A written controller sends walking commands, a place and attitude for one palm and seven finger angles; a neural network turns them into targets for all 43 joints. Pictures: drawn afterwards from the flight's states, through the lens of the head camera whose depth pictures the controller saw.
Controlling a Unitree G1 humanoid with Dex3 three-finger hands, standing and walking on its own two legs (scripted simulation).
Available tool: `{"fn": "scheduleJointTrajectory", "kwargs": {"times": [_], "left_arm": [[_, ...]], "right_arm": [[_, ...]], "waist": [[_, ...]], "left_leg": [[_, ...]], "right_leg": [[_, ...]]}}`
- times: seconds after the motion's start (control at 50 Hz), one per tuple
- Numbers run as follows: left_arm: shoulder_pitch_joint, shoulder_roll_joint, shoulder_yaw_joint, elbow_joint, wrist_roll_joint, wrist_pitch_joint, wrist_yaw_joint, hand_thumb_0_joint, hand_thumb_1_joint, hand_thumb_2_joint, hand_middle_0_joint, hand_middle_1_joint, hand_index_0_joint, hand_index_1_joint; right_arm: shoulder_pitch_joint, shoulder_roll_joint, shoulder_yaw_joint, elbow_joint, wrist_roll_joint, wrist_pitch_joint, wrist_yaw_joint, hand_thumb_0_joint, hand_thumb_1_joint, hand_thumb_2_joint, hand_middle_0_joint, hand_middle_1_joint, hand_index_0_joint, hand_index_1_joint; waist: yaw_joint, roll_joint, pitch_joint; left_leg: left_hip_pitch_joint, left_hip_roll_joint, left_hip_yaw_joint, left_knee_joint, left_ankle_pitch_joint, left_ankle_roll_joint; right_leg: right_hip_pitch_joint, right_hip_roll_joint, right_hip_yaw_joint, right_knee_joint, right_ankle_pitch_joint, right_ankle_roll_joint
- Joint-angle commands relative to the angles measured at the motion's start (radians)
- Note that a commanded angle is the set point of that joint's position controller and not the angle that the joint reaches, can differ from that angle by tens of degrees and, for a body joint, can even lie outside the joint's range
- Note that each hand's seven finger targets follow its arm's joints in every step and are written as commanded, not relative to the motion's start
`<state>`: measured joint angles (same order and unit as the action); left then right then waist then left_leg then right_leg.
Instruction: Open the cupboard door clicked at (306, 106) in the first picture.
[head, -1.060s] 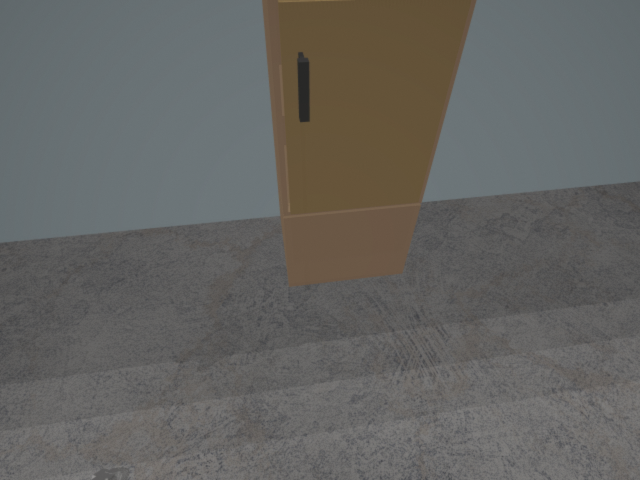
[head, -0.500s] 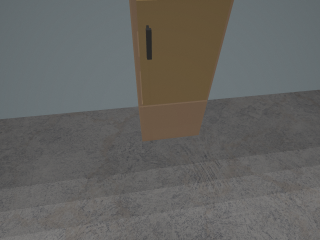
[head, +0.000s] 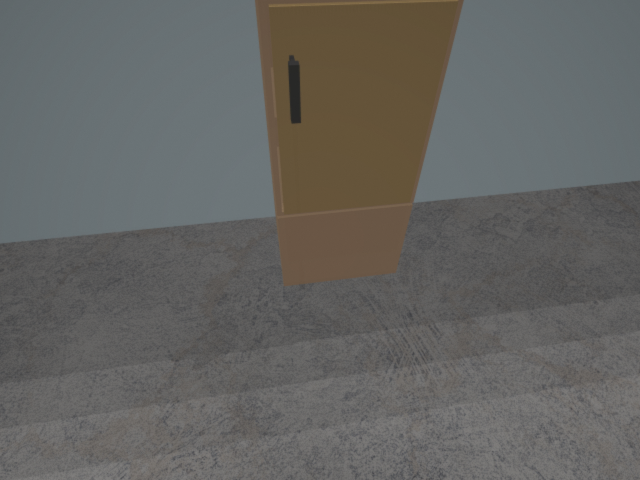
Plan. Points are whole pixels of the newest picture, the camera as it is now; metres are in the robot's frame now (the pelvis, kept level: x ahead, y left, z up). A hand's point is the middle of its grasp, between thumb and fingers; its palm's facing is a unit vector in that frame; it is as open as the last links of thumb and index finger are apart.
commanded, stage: look at it before walking up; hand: left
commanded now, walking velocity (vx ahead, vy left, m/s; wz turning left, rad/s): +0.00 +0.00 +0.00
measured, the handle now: (293, 89) +0.93 +0.12 +0.06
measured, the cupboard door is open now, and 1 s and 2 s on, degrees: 0 0 0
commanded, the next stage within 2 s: walk to a spot facing it in 0.38 s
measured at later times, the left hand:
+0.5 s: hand out of the picture +0.07 +0.25 -0.15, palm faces -0.02 -0.94 -0.34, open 7.4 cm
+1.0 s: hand out of the picture +0.06 +0.16 -0.17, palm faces -0.16 -0.95 -0.28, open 7.3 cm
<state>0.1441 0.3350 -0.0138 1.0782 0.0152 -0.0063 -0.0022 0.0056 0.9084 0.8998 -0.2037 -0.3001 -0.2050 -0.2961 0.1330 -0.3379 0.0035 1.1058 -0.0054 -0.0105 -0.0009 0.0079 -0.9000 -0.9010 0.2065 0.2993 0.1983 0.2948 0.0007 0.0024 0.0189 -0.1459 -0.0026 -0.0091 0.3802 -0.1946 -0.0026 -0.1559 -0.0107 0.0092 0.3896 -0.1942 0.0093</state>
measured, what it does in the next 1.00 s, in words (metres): lifts its left foot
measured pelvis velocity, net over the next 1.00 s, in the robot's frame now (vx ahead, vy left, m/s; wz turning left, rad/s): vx -0.02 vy -0.04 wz -0.22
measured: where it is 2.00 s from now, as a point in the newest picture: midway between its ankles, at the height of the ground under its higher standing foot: outside the picture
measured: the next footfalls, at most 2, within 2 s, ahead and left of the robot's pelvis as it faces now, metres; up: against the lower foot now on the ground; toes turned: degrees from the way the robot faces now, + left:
left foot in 1.46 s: +0.05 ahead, +0.11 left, +0.00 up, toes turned -29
right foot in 1.98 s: -0.12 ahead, -0.10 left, +0.00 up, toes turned -54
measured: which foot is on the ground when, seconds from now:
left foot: down 0.00-0.90, up 0.92-1.00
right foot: down 0.00-1.00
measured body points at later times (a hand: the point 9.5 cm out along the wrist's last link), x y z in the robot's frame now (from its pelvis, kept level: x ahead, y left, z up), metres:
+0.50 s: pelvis +0.01 +0.00 +0.00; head +0.00 +0.00 +0.45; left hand +0.07 +0.29 -0.13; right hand +0.09 -0.30 -0.13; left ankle +0.01 +0.12 -0.74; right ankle +0.01 -0.12 -0.74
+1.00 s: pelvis -0.02 -0.04 -0.02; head +0.01 -0.07 +0.43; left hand +0.07 +0.20 -0.15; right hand +0.00 -0.30 -0.18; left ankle -0.01 +0.11 -0.69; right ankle -0.01 -0.11 -0.74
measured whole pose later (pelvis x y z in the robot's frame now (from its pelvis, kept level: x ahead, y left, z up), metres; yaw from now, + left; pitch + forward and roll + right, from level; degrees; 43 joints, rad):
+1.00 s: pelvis -0.02 -0.04 -0.02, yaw -12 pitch -2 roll +2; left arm 0.27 0.19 0.03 0.94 0.02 0.03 0.00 0.00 0.91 0.90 -0.20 -0.30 -0.20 -0.30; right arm 0.17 -0.24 -0.05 0.99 -0.01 0.06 -0.02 0.01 -0.90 -0.90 0.21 0.30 0.20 0.29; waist 0.03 0.04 0.09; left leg -0.42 0.06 0.03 1.05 -0.45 -0.05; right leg -0.31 0.04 -0.01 0.65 -0.31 -0.07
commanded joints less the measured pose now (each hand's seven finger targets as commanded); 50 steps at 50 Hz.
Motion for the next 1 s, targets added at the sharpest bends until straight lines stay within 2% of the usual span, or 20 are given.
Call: {"fn": "scheduleJointTrajectory", "kwargs": {"times": [0.0, 0.08, 0.46, 0.5, 0.56, 0.58, 0.66, 0.7, 0.72, 0.74, 0.76, 0.78, 0.8, 0.84, 0.86, 0.88, 0.9, 0.92, 0.94, 0.98], "left_arm": [[-0.041, 0.206, 0.048, -0.065, -0.003, -0.021, 0.014, 0.0, 0.9, 0.9, -0.2, -0.3, -0.2, -0.3], [-0.039, 0.206, 0.048, -0.064, -0.003, -0.023, 0.014, 0.0, 0.9, 0.9, -0.2, -0.3, -0.2, -0.3], [-0.033, 0.211, 0.049, -0.053, -0.003, -0.022, 0.013, 0.0, 0.9, 0.9, -0.2, -0.3, -0.2, -0.3], [-0.039, 0.212, 0.051, -0.06, -0.003, -0.017, 0.011, 0.0, 0.9, 0.9, -0.2, -0.3, -0.2, -0.3], [0.015, 0.107, 0.04, -0.063, -0.003, 0.016, 0.016, 0.0, 0.9, 0.9, -0.2, -0.3, -0.2, -0.3], [0.024, 0.105, 0.042, -0.072, -0.002, 0.024, 0.015, 0.0, 0.9, 0.9, -0.2, -0.3, -0.2, -0.3], [0.041, 0.103, 0.06, -0.125, 0.003, 0.042, 0.007, 0.0, 0.9, 0.9, -0.2, -0.3, -0.2, -0.3], [0.052, 0.088, 0.066, -0.145, 0.004, 0.046, 0.001, 0.0, 0.9, 0.9, -0.2, -0.3, -0.2, -0.3], [0.063, 0.074, 0.068, -0.155, 0.003, 0.048, -0.001, 0.0, 0.9, 0.9, -0.2, -0.3, -0.2, -0.3], [0.07, 0.06, 0.071, -0.163, 0.004, 0.053, -0.004, 0.0, 0.9, 0.9, -0.2, -0.3, -0.2, -0.3], [0.074, 0.044, 0.076, -0.176, 0.004, 0.056, -0.005, 0.0, 0.9, 0.9, -0.2, -0.3, -0.2, -0.3], [0.083, 0.037, 0.081, -0.183, 0.003, 0.058, -0.006, 0.0, 0.9, 0.9, -0.2, -0.3, -0.2, -0.3], [0.102, 0.03, 0.085, -0.187, 0.002, 0.057, -0.009, 0.0, 0.9, 0.9, -0.2, -0.3, -0.2, -0.3], [0.197, 0.021, 0.093, -0.168, 0.005, 0.045, -0.014, 0.0, 0.9, 0.9, -0.2, -0.3, -0.2, -0.3], [0.241, 0.075, 0.106, -0.161, 0.014, 0.029, -0.009, 0.0, 0.9, 0.9, -0.2, -0.3, -0.2, -0.3], [0.24, 0.186, 0.124, -0.169, 0.022, 0.016, 0.009, 0.0, 0.9, 0.9, -0.2, -0.3, -0.2, -0.3], [0.259, 0.169, 0.122, -0.173, 0.005, 0.024, 0.021, 0.0, 0.9, 0.9, -0.2, -0.3, -0.2, -0.3], [0.214, 0.13, 0.122, -0.185, 0.004, 0.023, 0.026, 0.0, 0.9, 0.9, -0.2, -0.3, -0.2, -0.3], [0.164, 0.11, 0.121, -0.197, 0.005, 0.022, 0.025, 0.0, 0.9, 0.9, -0.2, -0.3, -0.2, -0.3], [0.127, 0.07, 0.11, -0.215, -0.001, 0.016, 0.02, 0.0, 0.9, 0.9, -0.2, -0.3, -0.2, -0.3]], "right_arm": [[-0.052, -0.204, -0.041, -0.06, -0.004, -0.026, -0.01, 0.0, -0.9, -0.9, 0.2, 0.3, 0.2, 0.3], [-0.058, -0.204, -0.039, -0.06, -0.003, -0.027, -0.011, 0.0, -0.9, -0.9, 0.2, 0.3, 0.2, 0.3], [-0.064, -0.207, -0.036, -0.056, -0.002, -0.025, -0.013, 0.0, -0.9, -0.9, 0.2, 0.3, 0.2, 0.3], [-0.056, -0.21, -0.04, -0.058, -0.004, -0.025, -0.016, 0.0, -0.9, -0.9, 0.2, 0.3, 0.2, 0.3], [0.012, -0.09, -0.025, -0.059, -0.005, -0.003, -0.022, 0.0, -0.9, -0.9, 0.2, 0.3, 0.2, 0.3], [0.023, -0.089, -0.03, -0.07, -0.006, 0.003, -0.025, 0.0, -0.9, -0.9, 0.2, 0.3, 0.2, 0.3], [0.028, -0.113, -0.056, -0.123, -0.008, 0.015, -0.031, 0.0, -0.9, -0.9, 0.2, 0.3, 0.2, 0.3], [0.023, -0.126, -0.069, -0.148, -0.008, 0.016, -0.033, 0.0, -0.9, -0.9, 0.2, 0.3, 0.2, 0.3], [0.019, -0.135, -0.075, -0.16, -0.008, 0.015, -0.033, 0.0, -0.9, -0.9, 0.2, 0.3, 0.2, 0.3], [0.017, -0.134, -0.081, -0.167, -0.008, 0.012, -0.032, 0.0, -0.9, -0.9, 0.2, 0.3, 0.2, 0.3], [0.008, -0.129, -0.084, -0.176, -0.01, 0.009, -0.032, 0.0, -0.9, -0.9, 0.2, 0.3, 0.2, 0.3], [-0.002, -0.12, -0.086, -0.188, -0.011, 0.007, -0.033, 0.0, -0.9, -0.9, 0.2, 0.3, 0.2, 0.3], [-0.021, -0.113, -0.089, -0.198, -0.013, 0.007, -0.034, 0.0, -0.9, -0.9, 0.2, 0.3, 0.2, 0.3], [-0.051, -0.106, -0.094, -0.209, -0.015, 0.013, -0.034, 0.0, -0.9, -0.9, 0.2, 0.3, 0.2, 0.3], [-0.031, -0.067, -0.09, -0.213, -0.008, 0.024, -0.029, 0.0, -0.9, -0.9, 0.2, 0.3, 0.2, 0.3], [-0.004, 0.021, -0.074, -0.25, -0.005, 0.028, -0.023, 0.0, -0.9, -0.9, 0.2, 0.3, 0.2, 0.3], [-0.032, -0.013, -0.08, -0.256, -0.005, 0.036, -0.03, 0.0, -0.9, -0.9, 0.2, 0.3, 0.2, 0.3], [-0.025, -0.012, -0.085, -0.248, -0.005, 0.039, -0.028, 0.0, -0.9, -0.9, 0.2, 0.3, 0.2, 0.3], [-0.034, -0.01, -0.086, -0.235, -0.004, 0.036, -0.026, 0.0, -0.9, -0.9, 0.2, 0.3, 0.2, 0.3], [-0.015, -0.005, -0.088, -0.219, -0.01, 0.034, -0.022, 0.0, -0.9, -0.9, 0.2, 0.3, 0.2, 0.3]], "waist": [[-0.001, -0.018, -0.04], [0.001, -0.004, -0.047], [0.002, -0.009, -0.039], [-0.001, 0.001, -0.035], [-0.007, -0.021, -0.022], [-0.007, -0.019, -0.011], [-0.006, 0.017, -0.008], [-0.002, 0.067, -0.014], [0.0, 0.115, -0.02], [0.003, 0.165, -0.02], [0.007, 0.189, -0.021], [0.013, 0.198, -0.024], [0.026, 0.18, -0.023], [0.076, 0.106, -0.052], [0.09, -0.104, -0.047], [0.064, -0.401, -0.022], [0.081, -0.275, -0.036], [0.051, -0.23, -0.011], [0.041, -0.195, 0.005], [0.019, -0.117, 0.001]], "left_leg": [[-0.006, 0.114, -0.105, -0.075, 0.08, 0.031], [0.004, 0.116, -0.1, -0.072, 0.112, 0.03], [0.014, 0.116, -0.102, -0.085, 0.107, 0.028], [0.032, 0.123, -0.083, -0.068, 0.119, 0.025], [0.018, 0.128, -0.032, -0.011, 0.101, 0.007], [0.012, 0.13, -0.025, 0.0, 0.086, 0.006], [-0.003, 0.175, -0.033, 0.016, 0.022, 0.027], [-0.012, 0.226, -0.06, -0.005, 0.016, 0.055], [-0.018, 0.267, -0.081, -0.021, 0.047, 0.081], [-0.036, 0.326, -0.103, -0.048, 0.106, 0.123], [-0.025, 0.36, -0.106, -0.053, 0.195, 0.16], [-0.037, 0.379, -0.094, -0.037, 0.255, 0.178], [-0.061, 0.379, -0.057, 0.003, 0.285, 0.169], [-0.11, 0.309, 0.044, 0.19, 0.226, 0.088], [-0.197, 0.189, 0.127, 0.425, 0.011, 0.0], [-0.452, 0.03, 0.129, 0.677, -0.395, -0.062], [-0.415, 0.047, -0.01, 0.751, -0.389, -0.043], [-0.416, 0.07, -0.025, 0.772, -0.314, -0.037], [-0.428, 0.079, -0.03, 0.795, -0.268, -0.04], [-0.414, 0.085, -0.03, 0.788, -0.17, -0.054]], "right_leg": [[-0.002, -0.107, 0.104, -0.076, 0.051, -0.037], [0.009, -0.109, 0.097, -0.072, 0.096, -0.037], [0.018, -0.108, 0.1, -0.089, 0.094, -0.036], [-0.005, -0.103, 0.112, -0.076, 0.131, -0.041], [-0.056, -0.098, 0.13, -0.02, 0.182, -0.029], [-0.08, -0.09, 0.14, -0.002, 0.18, -0.029], [-0.166, -0.049, 0.14, 0.098, 0.152, -0.028], [-0.196, -0.013, 0.105, 0.197, 0.117, -0.018], [-0.21, 0.006, 0.077, 0.284, 0.052, -0.011], [-0.221, 0.021, 0.034, 0.401, -0.135, 0.001], [-0.244, 0.014, 0.007, 0.485, -0.264, 0.01], [-0.234, -0.008, 0.016, 0.515, -0.304, 0.01], [-0.198, -0.031, 0.021, 0.478, -0.306, 0.004], [-0.058, -0.03, -0.006, 0.249, -0.124, 0.0], [0.0, -0.105, 0.126, 0.021, 0.098, -0.019], [0.038, -0.342, 0.54, -0.091, 0.374, -0.095], [-0.009, -0.355, 0.521, -0.103, 0.381, -0.153], [-0.042, -0.307, 0.466, -0.108, 0.289, -0.153], [-0.062, -0.271, 0.467, -0.096, 0.218, -0.166], [-0.059, -0.218, 0.38, -0.083, 0.209, -0.166]]}}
